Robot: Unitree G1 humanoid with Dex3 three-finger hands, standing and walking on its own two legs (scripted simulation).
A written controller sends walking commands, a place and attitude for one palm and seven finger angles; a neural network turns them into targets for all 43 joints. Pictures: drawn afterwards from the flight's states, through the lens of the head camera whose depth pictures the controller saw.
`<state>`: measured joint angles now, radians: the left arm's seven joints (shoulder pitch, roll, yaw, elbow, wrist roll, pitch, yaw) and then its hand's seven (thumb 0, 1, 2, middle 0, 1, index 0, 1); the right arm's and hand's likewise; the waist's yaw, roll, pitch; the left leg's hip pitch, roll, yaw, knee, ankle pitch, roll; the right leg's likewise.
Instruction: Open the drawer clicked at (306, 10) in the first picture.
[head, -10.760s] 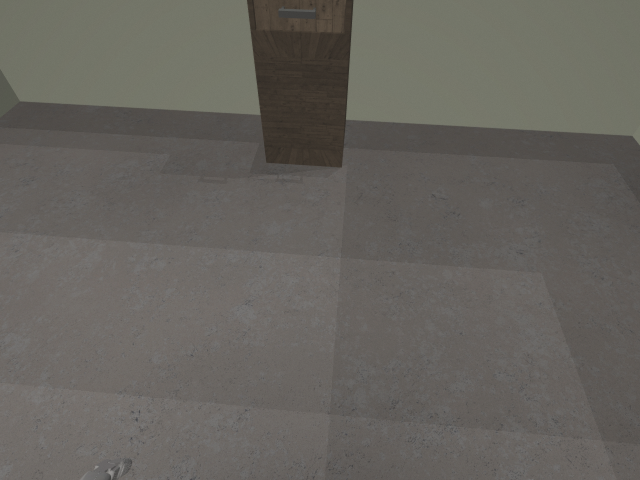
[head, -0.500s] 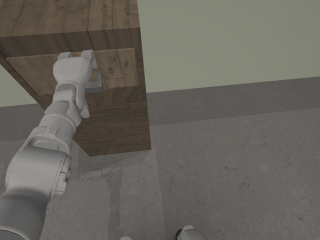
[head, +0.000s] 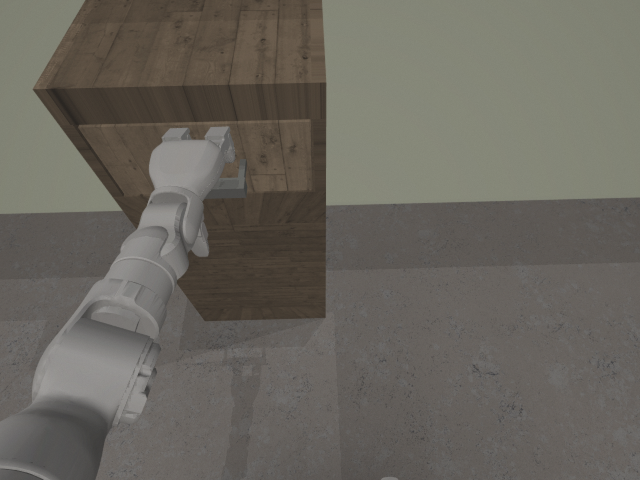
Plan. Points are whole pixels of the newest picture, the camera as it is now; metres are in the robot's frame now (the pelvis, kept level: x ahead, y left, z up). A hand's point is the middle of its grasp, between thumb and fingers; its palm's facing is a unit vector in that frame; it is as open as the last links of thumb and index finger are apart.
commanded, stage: move the hooked fingers above the handle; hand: left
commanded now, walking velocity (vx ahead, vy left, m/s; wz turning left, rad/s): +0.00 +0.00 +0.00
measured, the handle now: (204, 177) +0.57 +0.17 -0.02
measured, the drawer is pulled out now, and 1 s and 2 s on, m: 0.00 0.00 0.00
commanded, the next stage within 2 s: lower the fingers behind the handle in 0.32 s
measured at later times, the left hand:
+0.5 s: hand (208, 189) +0.49 +0.14 +0.04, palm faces -0.02 -0.01 -1.00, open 13.8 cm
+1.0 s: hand (207, 205) +0.49 +0.16 +0.00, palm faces -0.07 +0.00 -1.00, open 13.8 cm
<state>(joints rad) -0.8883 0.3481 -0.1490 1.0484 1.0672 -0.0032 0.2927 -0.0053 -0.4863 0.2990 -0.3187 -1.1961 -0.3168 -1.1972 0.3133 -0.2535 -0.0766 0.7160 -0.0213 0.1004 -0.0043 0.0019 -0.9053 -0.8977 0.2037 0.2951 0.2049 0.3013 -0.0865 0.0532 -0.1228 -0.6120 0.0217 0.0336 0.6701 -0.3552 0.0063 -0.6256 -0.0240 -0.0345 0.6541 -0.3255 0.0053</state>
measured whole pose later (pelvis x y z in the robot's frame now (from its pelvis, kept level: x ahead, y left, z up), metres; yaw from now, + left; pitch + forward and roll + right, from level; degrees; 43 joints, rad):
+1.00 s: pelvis -0.02 +0.00 -0.01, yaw -1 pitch +21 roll +0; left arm -0.95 0.40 -0.08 1.19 1.10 0.03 0.37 0.00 -0.49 0.30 -0.32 -1.20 -0.32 -1.20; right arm 0.34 -0.26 -0.07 0.73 -0.03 0.06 -0.02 0.00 -0.91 -0.90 0.20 0.30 0.20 0.30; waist -0.15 0.06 -0.13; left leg -0.77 0.03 0.04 0.77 -0.37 0.00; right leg -0.79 -0.01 -0.02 0.76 -0.34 0.00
